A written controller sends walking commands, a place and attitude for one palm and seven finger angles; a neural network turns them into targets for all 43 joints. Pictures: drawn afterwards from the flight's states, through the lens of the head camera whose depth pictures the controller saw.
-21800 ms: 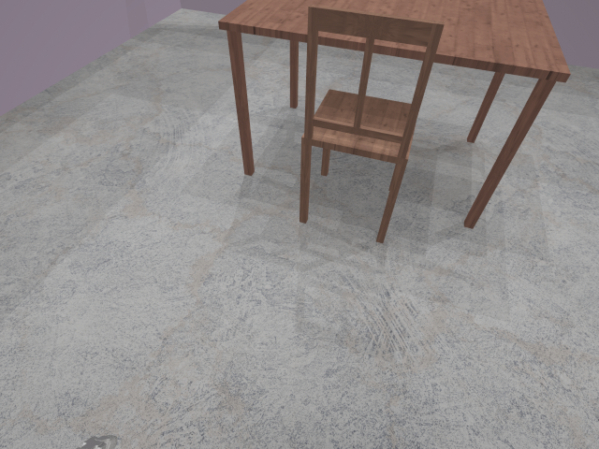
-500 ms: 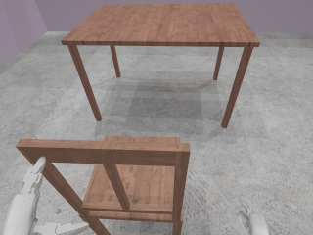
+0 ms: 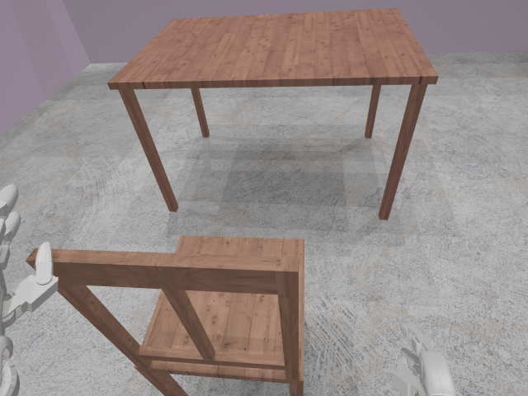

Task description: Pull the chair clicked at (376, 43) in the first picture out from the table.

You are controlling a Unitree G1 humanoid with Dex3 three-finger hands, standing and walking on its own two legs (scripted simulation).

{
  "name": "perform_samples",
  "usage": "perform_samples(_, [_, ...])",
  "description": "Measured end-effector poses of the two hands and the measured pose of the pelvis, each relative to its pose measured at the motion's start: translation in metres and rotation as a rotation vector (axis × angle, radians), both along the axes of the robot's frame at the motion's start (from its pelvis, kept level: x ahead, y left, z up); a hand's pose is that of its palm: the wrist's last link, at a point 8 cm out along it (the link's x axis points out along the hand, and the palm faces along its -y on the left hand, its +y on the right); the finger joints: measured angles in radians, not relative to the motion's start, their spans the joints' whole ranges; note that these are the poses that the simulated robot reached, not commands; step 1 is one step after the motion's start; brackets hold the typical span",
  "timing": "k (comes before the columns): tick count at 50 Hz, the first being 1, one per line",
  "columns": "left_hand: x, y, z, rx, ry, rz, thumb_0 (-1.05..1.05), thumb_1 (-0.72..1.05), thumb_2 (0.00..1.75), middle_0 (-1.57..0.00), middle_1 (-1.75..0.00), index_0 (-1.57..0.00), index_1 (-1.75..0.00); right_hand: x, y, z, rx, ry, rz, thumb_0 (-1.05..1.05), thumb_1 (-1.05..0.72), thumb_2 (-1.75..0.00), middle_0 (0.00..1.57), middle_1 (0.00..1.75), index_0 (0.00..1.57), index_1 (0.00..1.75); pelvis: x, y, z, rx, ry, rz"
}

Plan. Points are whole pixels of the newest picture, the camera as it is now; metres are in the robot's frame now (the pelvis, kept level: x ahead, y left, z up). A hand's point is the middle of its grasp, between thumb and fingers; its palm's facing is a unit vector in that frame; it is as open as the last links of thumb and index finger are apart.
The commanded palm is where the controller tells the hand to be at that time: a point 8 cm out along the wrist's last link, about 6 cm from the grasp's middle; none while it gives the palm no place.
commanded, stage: draw the hand back to the body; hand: left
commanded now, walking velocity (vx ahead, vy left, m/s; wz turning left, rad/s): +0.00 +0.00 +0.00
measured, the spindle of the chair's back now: (193, 325) +0.25 +0.17 -0.07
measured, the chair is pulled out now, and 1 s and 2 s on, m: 0.68 0.68 0.68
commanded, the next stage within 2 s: step back with the hand held close in 0.30 s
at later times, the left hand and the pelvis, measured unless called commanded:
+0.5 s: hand (45, 285) +0.19 +0.27 +0.17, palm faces +0.48 -0.76 -0.44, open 7.4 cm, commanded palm +0.13 +0.30 +0.18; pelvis -0.01 +0.01 +0.00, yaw -1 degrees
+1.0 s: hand (6, 334) +0.13 +0.29 +0.16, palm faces +0.45 -0.75 -0.49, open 7.4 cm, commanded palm +0.08 +0.32 +0.18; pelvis -0.07 +0.02 +0.00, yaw -2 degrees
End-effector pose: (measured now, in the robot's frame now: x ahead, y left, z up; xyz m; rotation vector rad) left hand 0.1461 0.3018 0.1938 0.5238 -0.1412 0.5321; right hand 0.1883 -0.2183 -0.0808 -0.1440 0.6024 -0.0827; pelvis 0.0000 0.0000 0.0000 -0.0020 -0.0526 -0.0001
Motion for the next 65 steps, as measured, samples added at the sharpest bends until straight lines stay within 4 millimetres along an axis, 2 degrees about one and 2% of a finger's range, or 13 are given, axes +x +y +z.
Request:
perform_samples(6, [0.003,-0.008,-0.016,-0.034,0.074,-0.04,0.01,0.83,0.87,-0.2,-0.29,-0.2,-0.29,-0.014,-0.014,-0.004,-0.012,0.047,-0.049,0.01,-0.91,-0.9,0.2,0.3,0.2,0.3,0.0,-0.001,0.001,-0.002,0.004,-0.012])
perform_samples(11, [-0.002,-0.008,-0.017,-0.033,0.083,-0.044,0.01,0.87,0.89,-0.21,-0.3,-0.21,-0.3,-0.024,-0.019,-0.007,-0.032,0.075,-0.064,0.01,-0.91,-0.9,0.2,0.3,0.2,0.3,-0.001,0.0,0.002,-0.004,-0.001,-0.012])
perform_samples(25, [-0.005,0.004,-0.007,-0.017,0.021,-0.035,0.01,0.89,0.9,-0.21,-0.3,-0.21,-0.3,-0.023,-0.001,-0.003,-0.011,0.054,-0.037,0.01,-0.91,-0.9,0.2,0.3,0.2,0.3,-0.011,0.007,0.003,-0.008,-0.002,-0.018])
perform_samples(32, [-0.002,0.008,-0.011,0.027,0.088,-0.079,0.01,0.89,0.9,-0.21,-0.3,-0.21,-0.3,-0.037,-0.001,-0.001,-0.015,0.099,-0.086,0.01,-0.91,-0.9,0.2,0.3,0.2,0.3,-0.024,0.018,0.005,0.001,0.029,-0.034])
perform_samples(38, [-0.015,0.012,-0.014,0.055,0.122,-0.112,0.01,0.89,0.9,-0.22,-0.3,-0.21,-0.3,-0.06,-0.001,-0.002,-0.035,0.147,-0.127,0.01,-0.91,-0.9,0.2,0.3,0.2,0.3,-0.037,0.023,0.004,0.009,0.038,-0.037])
perform_samples(52, [-0.062,0.021,-0.015,0.042,0.017,-0.064,0.01,0.89,0.9,-0.22,-0.3,-0.21,-0.3,-0.106,0.007,-0.001,-0.071,0.134,-0.102,0.01,-0.91,-0.9,0.2,0.3,0.2,0.3,-0.075,0.023,-0.003,-0.006,0.038,-0.029])
perform_samples(60, [-0.072,0.024,-0.014,0.056,-0.012,-0.07,0.01,0.88,0.9,-0.22,-0.3,-0.21,-0.3,-0.127,0.004,-0.002,-0.099,0.144,-0.095,0.01,-0.91,-0.9,0.2,0.3,0.2,0.3,-0.088,0.025,-0.006,-0.016,0.049,-0.022])
perform_samples(65, [-0.075,0.026,-0.01,0.097,-0.024,-0.079,0.01,0.88,0.9,-0.22,-0.31,-0.21,-0.3,-0.134,0.002,-0.004,-0.104,0.146,-0.104,0.01,-0.91,-0.9,0.2,0.3,0.2,0.3,-0.091,0.025,-0.008,-0.014,0.05,-0.017])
